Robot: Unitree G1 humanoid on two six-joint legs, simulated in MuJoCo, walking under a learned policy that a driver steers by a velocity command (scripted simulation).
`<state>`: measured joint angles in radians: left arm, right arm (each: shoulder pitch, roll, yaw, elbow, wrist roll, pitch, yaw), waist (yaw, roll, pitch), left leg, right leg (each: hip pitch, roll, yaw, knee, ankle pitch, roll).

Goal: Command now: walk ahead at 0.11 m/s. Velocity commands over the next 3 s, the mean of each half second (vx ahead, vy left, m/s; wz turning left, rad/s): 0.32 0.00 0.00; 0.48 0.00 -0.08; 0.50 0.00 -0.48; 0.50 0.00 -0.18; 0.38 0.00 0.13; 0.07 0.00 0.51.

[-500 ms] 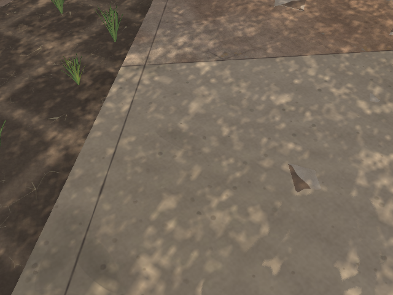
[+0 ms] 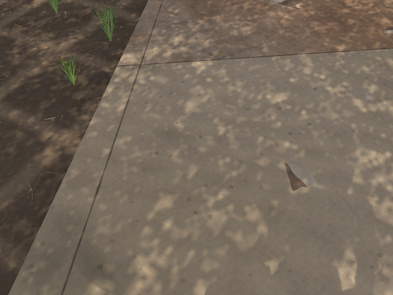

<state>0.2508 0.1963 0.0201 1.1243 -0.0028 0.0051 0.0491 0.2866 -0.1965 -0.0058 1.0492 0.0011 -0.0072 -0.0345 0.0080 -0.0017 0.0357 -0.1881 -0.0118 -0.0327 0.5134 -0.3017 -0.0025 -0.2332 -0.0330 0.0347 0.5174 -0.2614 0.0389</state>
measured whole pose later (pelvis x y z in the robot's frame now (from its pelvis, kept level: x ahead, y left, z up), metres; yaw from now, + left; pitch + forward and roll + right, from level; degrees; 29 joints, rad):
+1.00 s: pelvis +0.43 +0.02 +0.01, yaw -3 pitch +1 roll +2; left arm 0.16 0.26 0.06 0.88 -0.02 -0.08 0.01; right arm 0.34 -0.24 -0.04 1.02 -0.01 -0.11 0.01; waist -0.05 -0.04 0.00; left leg -0.02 -0.08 0.11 0.20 -0.19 0.07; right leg -0.73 -0.13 0.07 0.85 0.02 -0.03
